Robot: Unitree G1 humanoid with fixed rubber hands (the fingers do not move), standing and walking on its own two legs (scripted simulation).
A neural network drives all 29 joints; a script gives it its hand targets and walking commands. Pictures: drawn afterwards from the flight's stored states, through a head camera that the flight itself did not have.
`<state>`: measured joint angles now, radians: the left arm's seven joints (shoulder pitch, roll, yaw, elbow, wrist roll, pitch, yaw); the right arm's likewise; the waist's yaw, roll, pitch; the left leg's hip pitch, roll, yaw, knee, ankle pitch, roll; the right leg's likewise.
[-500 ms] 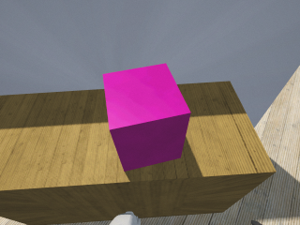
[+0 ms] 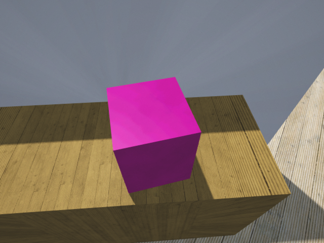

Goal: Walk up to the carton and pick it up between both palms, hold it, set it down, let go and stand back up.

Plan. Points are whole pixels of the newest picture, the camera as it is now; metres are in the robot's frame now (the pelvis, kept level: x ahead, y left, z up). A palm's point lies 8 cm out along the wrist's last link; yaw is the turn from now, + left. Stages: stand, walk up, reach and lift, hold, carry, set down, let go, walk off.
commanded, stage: walk up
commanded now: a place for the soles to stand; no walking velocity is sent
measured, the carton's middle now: (151, 136) +0.42 +0.03 -0.02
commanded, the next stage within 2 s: reach and lift in 1.44 s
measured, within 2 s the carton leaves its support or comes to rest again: neither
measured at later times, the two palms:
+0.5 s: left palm out of the picture +0.06 +0.30 -0.10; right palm out of the picture +0.07 -0.29 -0.12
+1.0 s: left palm out of the picture +0.03 +0.29 -0.10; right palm out of the picture +0.03 -0.30 -0.12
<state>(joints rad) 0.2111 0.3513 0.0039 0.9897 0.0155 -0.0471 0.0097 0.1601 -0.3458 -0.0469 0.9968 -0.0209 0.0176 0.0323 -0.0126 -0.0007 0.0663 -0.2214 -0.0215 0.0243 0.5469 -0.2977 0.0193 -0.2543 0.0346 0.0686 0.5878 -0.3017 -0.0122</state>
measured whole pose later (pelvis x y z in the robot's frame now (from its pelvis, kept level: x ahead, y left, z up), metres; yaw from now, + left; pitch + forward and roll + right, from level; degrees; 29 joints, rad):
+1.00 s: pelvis -0.03 +0.00 +0.01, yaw +0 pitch -2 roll +1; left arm 0.20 0.35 0.00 1.04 0.01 -0.04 0.01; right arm 0.15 -0.35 -0.02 1.06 -0.02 0.02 0.03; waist -0.01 0.00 0.04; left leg -0.21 -0.02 0.02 0.45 -0.21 0.01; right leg -0.25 0.03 0.07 0.51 -0.22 -0.01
